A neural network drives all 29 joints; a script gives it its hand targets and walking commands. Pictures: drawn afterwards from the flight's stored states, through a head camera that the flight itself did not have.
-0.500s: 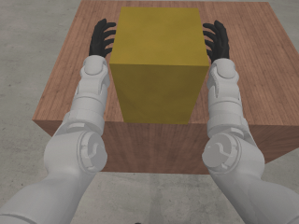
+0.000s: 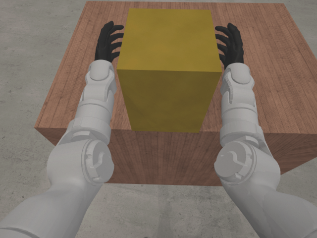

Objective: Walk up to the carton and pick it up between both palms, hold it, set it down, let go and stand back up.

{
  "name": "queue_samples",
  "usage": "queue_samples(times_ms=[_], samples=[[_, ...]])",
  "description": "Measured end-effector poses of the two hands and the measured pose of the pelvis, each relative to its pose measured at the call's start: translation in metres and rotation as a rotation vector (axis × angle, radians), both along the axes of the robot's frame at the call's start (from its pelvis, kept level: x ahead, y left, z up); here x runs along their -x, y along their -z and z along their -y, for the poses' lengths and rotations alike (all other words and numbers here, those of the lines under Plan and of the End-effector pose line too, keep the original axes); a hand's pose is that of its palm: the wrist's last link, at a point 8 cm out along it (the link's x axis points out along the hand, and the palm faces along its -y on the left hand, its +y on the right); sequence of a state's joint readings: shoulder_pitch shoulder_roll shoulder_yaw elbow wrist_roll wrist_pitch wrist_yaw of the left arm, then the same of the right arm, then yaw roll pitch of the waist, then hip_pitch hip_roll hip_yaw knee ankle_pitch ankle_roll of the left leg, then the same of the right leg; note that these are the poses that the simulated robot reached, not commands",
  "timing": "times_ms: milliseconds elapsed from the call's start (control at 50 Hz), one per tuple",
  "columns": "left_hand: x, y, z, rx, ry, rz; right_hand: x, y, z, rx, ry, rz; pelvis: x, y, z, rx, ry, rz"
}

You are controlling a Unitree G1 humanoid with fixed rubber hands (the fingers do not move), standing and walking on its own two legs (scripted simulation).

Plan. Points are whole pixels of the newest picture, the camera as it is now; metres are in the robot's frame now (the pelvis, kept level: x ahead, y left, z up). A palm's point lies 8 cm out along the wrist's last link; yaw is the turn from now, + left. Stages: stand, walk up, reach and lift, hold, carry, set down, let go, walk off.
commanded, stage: set down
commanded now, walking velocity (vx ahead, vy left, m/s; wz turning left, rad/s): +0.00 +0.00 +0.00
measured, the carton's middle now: (167, 76) +0.51 -0.02 +0.07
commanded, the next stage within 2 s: let go in 1.38 s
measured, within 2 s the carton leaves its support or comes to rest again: neither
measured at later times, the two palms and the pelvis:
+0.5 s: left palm (104, 59) +0.49 +0.13 +0.15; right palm (232, 61) +0.48 -0.16 +0.14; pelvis +0.00 +0.00 +0.00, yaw +0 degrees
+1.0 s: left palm (104, 58) +0.49 +0.13 +0.15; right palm (232, 61) +0.48 -0.16 +0.14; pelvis +0.00 +0.00 +0.00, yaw +0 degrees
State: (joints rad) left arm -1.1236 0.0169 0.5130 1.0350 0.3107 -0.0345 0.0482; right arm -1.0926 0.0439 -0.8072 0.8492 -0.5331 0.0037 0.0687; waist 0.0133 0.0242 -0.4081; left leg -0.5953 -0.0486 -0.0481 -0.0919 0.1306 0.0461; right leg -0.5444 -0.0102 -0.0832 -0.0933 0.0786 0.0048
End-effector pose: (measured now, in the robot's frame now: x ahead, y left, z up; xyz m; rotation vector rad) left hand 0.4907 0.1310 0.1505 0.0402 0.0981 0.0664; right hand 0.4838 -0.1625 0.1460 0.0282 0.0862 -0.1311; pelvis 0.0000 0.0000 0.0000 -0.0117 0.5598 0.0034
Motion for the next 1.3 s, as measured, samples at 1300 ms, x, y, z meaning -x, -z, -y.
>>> queue_samples(times_ms=[1300], samples=[[-0.0057,-0.004,-0.0023,0.0,0.03,-0.068,0.0007,-0.0039,0.0045,-0.007,-0.051,-0.056,0.0058,0.0,0.0021,-0.001,0.021,0.0]])
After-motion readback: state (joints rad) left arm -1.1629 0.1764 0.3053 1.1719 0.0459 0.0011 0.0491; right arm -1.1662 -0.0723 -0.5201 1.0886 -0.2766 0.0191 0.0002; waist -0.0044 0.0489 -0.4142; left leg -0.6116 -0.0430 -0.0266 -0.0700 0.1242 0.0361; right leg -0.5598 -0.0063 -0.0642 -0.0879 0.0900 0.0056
